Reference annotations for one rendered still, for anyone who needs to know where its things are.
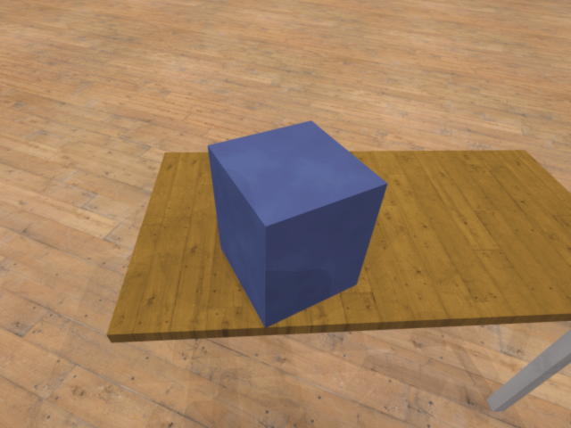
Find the table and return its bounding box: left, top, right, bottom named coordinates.
left=106, top=150, right=571, bottom=412

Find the carton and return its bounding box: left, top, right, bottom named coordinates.
left=208, top=121, right=387, bottom=328

